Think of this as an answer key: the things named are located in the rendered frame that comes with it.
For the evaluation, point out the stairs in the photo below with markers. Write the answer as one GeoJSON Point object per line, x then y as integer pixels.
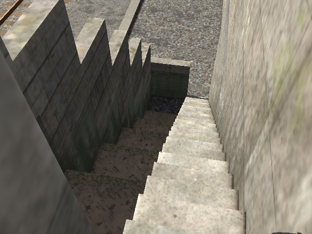
{"type": "Point", "coordinates": [190, 190]}

